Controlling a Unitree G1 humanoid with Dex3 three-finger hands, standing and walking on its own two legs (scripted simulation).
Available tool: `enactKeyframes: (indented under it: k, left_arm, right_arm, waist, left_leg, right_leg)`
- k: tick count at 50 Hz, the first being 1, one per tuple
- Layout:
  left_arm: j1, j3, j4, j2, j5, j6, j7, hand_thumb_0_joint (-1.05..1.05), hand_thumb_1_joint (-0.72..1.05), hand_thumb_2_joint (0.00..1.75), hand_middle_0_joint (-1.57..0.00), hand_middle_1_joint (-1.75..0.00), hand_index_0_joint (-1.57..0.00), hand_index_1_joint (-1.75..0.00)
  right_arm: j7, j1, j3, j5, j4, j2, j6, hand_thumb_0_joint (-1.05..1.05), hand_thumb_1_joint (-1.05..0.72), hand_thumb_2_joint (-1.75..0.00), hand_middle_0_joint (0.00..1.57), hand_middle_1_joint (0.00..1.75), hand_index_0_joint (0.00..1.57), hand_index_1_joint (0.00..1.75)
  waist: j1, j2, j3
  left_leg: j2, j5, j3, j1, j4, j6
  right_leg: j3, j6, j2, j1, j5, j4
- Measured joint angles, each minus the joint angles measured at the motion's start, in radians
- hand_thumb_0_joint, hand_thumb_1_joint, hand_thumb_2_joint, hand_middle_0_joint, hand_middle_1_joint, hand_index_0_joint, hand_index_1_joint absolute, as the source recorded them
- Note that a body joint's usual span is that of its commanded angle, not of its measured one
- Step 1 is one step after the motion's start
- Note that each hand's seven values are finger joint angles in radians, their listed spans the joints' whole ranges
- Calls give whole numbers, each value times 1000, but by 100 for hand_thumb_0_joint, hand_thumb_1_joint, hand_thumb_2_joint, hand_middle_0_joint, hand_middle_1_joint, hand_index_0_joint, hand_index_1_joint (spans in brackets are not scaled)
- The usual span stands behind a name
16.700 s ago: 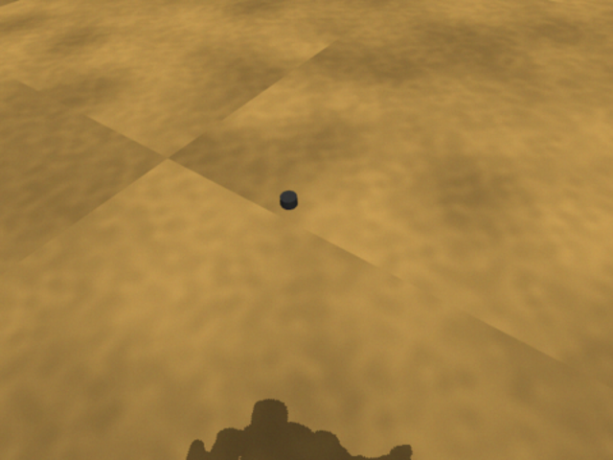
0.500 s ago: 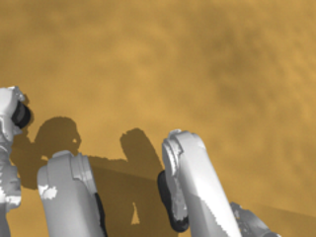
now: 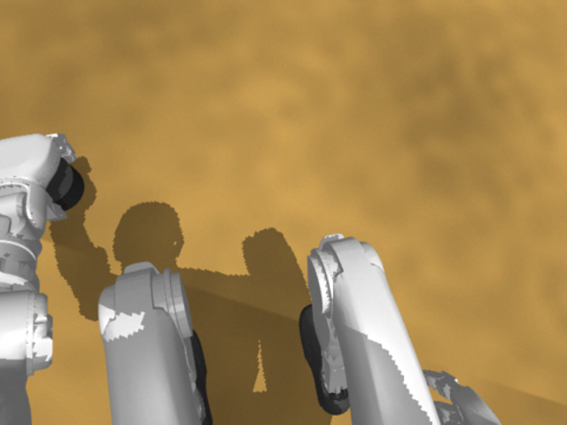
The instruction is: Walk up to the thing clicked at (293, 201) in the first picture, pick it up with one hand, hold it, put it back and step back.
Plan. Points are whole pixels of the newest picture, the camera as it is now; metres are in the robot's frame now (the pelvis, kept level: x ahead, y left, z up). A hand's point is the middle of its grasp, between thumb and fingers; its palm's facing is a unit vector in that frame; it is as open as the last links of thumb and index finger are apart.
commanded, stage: lift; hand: left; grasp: from above
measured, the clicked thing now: (49, 183) +0.46 +0.32 -0.17
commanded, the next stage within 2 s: hold in 1.56 s
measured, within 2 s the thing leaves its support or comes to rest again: neither
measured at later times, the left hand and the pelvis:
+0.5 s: hand out of the picture +0.38 +0.33 -0.01, palm faces -0.42 -0.11 -0.90, open 10.0 cm; pelvis -0.01 +0.00 +0.09, yaw +3 degrees
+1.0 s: hand out of the picture +0.33 +0.30 +0.21, palm faces -0.41 -0.15 -0.90, open 10.0 cm; pelvis +0.02 +0.01 +0.28, yaw +7 degrees
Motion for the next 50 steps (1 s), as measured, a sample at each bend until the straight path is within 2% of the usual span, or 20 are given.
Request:
enactKeyframes:
  k: [5, 12, 21, 30, 39, 44, 50]
  left_arm:
    - [39, 0, -70, -35, -30, 19, -51, -1, 2, 45, -67, -62, -71, -57]
    - [119, -24, -187, -64, -48, 24, -127, -1, 1, 46, -67, -62, -71, -57]
    - [219, -66, -351, -95, -98, 37, -183, -1, 1, 49, -65, -64, -69, -59]
    - [350, -106, -530, -142, -142, 95, -215, -1, 1, 52, -62, -66, -66, -62]
    - [459, -149, -649, -189, -176, 168, -241, -1, 1, 53, -61, -67, -65, -63]
    - [521, -171, -687, -219, -187, 189, -250, -1, 1, 53, -61, -67, -65, -63]
    - [555, -193, -662, -242, -187, 191, -249, -1, 2, 52, -61, -67, -64, -63]
  right_arm:
    - [-9, 17, -25, 20, -4, 4, 21, 1, -92, -90, 20, 30, 20, 30]
    - [-32, 30, -61, 52, -18, 9, 56, 1, -92, -90, 20, 30, 20, 30]
    - [-67, 27, -88, 86, -48, 13, 75, 1, -92, -90, 20, 30, 20, 30]
    - [-111, 9, -100, 124, -70, 26, 91, 1, -91, -90, 20, 30, 21, 30]
    - [-159, 1, -98, 147, -70, 43, 95, 1, -91, -90, 20, 30, 21, 30]
    - [-183, 13, -95, 158, -60, 48, 90, 1, -91, -90, 20, 30, 21, 30]
    - [-206, 37, -92, 167, -48, 52, 67, 1, -91, -90, 20, 30, 21, 30]
  waist:
    - [15, 14, -30]
    - [46, 28, -75]
    - [89, 33, -120]
    - [114, 40, -151]
    - [122, 45, -155]
    - [125, 49, -155]
    - [127, 46, -142]
  left_leg:
    - [-2, 4, 13, 23, -40, 2]
    - [1, 6, 37, 85, -113, 9]
    - [2, 22, 59, 191, -229, 18]
    - [4, 36, 79, 362, -388, 22]
    - [7, 61, 104, 618, -610, 20]
    - [9, 81, 121, 788, -753, 19]
    - [9, 112, 140, 987, -921, 18]
  right_leg:
    - [7, -3, -7, 22, -2, -34]
    - [22, -3, -14, 78, -1, -97]
    - [32, -2, -22, 181, 16, -211]
    - [39, -3, -30, 347, 34, -370]
    - [48, -8, -37, 591, 66, -586]
    - [56, -10, -39, 753, 90, -726]
    - [66, -14, -42, 942, 124, -888]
